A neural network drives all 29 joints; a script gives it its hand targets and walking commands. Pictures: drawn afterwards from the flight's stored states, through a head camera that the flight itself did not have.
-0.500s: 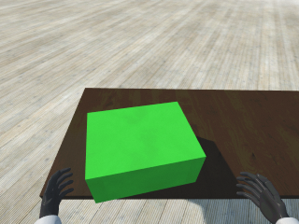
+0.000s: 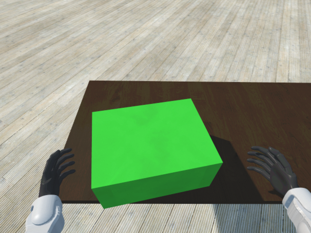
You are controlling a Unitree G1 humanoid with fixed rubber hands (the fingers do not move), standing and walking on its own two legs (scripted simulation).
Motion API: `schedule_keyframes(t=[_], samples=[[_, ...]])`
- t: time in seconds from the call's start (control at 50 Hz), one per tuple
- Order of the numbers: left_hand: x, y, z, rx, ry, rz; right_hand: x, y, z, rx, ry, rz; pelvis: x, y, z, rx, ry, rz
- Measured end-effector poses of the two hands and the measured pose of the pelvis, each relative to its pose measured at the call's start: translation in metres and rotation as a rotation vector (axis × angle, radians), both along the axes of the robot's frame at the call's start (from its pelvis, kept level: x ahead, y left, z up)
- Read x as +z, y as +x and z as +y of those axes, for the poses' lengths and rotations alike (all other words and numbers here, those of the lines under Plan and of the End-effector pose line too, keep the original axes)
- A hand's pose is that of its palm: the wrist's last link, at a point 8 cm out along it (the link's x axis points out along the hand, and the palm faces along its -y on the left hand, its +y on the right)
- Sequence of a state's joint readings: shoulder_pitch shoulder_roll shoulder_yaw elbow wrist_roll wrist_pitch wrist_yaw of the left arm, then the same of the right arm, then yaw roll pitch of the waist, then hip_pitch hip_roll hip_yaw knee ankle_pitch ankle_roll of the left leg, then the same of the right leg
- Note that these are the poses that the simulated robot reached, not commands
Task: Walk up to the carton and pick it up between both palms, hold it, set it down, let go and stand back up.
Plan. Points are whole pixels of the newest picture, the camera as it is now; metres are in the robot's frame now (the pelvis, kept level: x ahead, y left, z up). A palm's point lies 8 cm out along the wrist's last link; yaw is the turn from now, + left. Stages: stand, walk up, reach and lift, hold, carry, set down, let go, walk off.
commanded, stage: reach and lift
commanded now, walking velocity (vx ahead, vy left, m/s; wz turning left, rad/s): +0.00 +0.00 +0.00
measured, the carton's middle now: (150, 149) +0.37 +0.05 -0.02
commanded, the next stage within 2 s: none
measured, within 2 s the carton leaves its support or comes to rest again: neither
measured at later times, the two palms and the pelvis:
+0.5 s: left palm (47, 163) +0.25 +0.27 +0.08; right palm (274, 148) +0.33 -0.26 +0.08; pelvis +0.00 +0.00 +0.00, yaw +0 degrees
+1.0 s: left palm (48, 141) +0.29 +0.28 +0.11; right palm (264, 119) +0.40 -0.25 +0.11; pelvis -0.01 +0.00 +0.00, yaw +1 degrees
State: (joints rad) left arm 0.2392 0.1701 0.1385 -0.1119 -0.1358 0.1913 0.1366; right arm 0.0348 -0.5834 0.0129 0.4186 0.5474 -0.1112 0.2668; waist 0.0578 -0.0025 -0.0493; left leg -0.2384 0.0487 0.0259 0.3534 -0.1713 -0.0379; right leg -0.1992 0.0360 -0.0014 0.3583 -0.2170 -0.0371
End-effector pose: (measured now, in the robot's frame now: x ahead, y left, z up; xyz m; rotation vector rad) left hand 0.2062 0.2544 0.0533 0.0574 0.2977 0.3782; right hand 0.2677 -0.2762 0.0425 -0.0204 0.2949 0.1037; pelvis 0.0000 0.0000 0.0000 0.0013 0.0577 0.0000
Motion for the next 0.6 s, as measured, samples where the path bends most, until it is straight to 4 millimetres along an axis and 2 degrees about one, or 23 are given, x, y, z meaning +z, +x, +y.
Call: schedule_keyframes(t=[0.2,0.4,0.6], samples=[[0.016,0.021,0.004,-0.007,-0.005,-0.021,0.020,0.030,0.003,0.011,-0.001,-0.045,0.000,0.000,0.001,-0.007,-0.001,0.015],[0.028,0.030,0.010,-0.005,-0.002,-0.018,0.027,0.051,0.008,0.022,-0.001,-0.032,0.001,-0.001,0.000,0.002,-0.004,0.026],[0.034,0.049,0.013,-0.020,-0.017,-0.018,0.041,0.080,0.015,0.032,-0.003,-0.053,0.001,-0.003,-0.002,0.008,-0.005,0.042]])
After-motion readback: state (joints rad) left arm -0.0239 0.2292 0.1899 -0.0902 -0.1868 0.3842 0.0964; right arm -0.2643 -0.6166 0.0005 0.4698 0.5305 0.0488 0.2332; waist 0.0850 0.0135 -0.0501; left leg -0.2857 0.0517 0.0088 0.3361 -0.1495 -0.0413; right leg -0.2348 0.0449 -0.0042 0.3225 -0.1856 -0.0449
